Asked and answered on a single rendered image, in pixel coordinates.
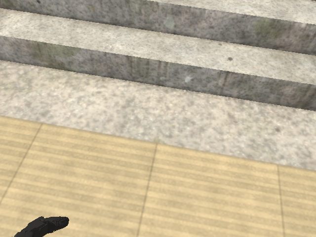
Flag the left robot hand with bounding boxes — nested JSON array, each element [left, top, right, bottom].
[[14, 216, 69, 237]]

